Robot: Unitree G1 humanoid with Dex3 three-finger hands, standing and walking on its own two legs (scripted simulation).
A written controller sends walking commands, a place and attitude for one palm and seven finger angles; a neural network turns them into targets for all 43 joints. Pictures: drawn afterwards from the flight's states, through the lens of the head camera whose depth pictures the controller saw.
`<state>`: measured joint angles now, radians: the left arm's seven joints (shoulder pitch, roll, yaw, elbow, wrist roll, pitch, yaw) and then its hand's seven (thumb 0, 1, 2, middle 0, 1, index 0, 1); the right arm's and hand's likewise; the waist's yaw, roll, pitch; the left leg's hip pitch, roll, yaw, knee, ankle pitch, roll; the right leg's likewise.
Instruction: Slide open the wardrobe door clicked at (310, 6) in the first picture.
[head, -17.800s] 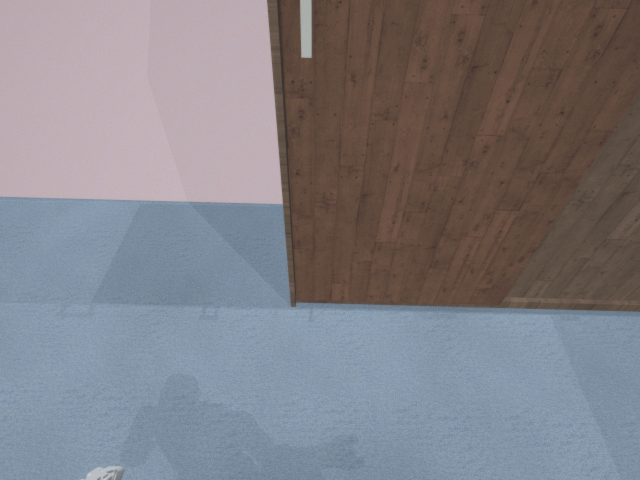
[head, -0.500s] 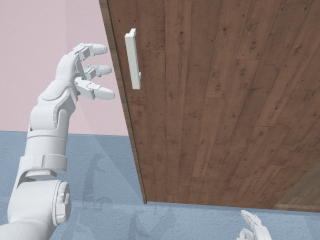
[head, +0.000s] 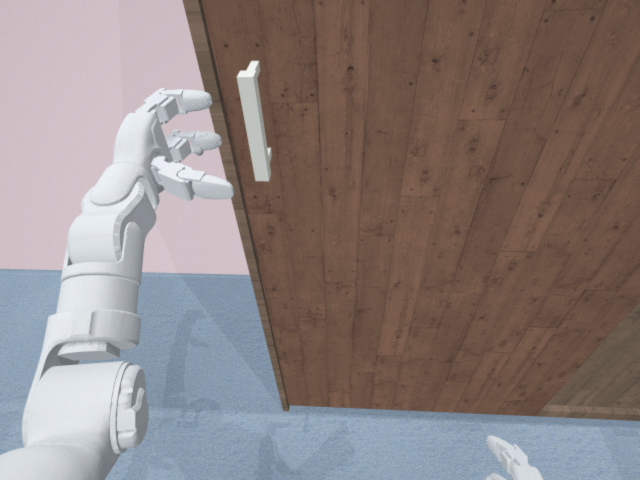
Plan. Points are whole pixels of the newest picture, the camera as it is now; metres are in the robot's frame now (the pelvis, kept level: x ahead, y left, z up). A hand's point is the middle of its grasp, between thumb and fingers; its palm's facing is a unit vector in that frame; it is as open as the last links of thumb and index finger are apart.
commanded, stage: move the hooked fingers beside the handle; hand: left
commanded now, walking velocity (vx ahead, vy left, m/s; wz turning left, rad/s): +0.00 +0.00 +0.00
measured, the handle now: (258, 123) +0.48 +0.11 +0.24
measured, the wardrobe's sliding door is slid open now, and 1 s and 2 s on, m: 0.00 0.00 0.00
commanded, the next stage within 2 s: feel for the door with the fingertips in 0.46 s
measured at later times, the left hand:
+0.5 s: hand (208, 144) +0.42 +0.15 +0.25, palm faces +0.01 -1.00 +0.00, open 14.0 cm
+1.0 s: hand (237, 149) +0.41 +0.12 +0.24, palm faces +0.01 -1.00 +0.00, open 14.0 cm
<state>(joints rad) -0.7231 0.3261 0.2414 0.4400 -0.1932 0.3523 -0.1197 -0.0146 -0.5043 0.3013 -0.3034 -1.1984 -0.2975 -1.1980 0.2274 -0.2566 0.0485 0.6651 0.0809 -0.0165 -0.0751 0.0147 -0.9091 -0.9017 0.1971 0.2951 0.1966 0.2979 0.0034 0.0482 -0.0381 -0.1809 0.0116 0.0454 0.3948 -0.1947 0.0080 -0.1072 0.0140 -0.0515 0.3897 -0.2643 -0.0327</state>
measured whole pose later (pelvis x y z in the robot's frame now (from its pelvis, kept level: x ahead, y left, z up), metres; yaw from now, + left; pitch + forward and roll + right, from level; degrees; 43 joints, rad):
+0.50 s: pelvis +0.00 +0.00 +0.00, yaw +0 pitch -1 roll +0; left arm -0.79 0.31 0.23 0.55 -0.19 0.30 -0.12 -0.01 -0.50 0.30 -0.30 -1.20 -0.30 -1.20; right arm 0.23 -0.25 0.06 0.67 0.08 -0.03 -0.07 0.01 -0.91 -0.90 0.20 0.30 0.20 0.30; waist 0.00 0.05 -0.05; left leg -0.20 0.01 0.04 0.40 -0.19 0.01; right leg -0.12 0.01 -0.05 0.39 -0.26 -0.03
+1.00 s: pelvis +0.00 +0.00 +0.00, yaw +0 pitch -1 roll +0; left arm -0.77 0.21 0.16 0.43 -0.17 0.37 -0.01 -0.01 -0.51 0.30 -0.30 -1.20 -0.29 -1.20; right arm 0.18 -0.23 0.06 0.66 0.07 -0.01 -0.06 0.01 -0.91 -0.90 0.20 0.30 0.20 0.30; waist 0.01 0.05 -0.05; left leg -0.18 0.01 0.04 0.40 -0.19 0.01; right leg -0.10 0.01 -0.05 0.39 -0.26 -0.03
